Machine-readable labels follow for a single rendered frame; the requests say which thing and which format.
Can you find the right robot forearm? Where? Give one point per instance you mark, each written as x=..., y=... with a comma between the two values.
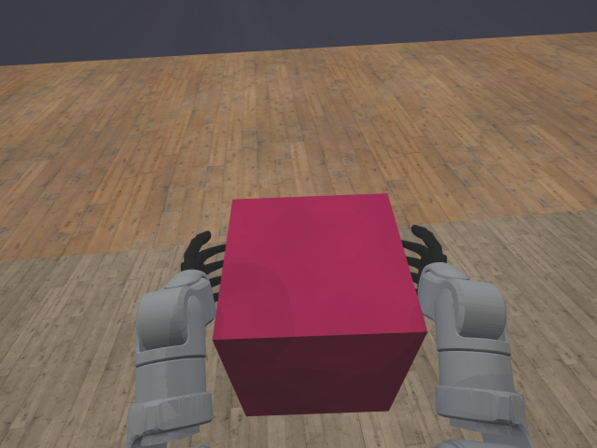
x=476, y=388

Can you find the right robot hand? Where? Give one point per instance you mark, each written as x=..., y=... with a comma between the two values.
x=428, y=255

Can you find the left robot hand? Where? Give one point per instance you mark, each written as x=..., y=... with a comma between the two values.
x=194, y=260

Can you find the carton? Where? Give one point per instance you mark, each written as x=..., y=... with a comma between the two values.
x=317, y=311

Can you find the left robot forearm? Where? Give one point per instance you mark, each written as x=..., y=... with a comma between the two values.
x=171, y=401

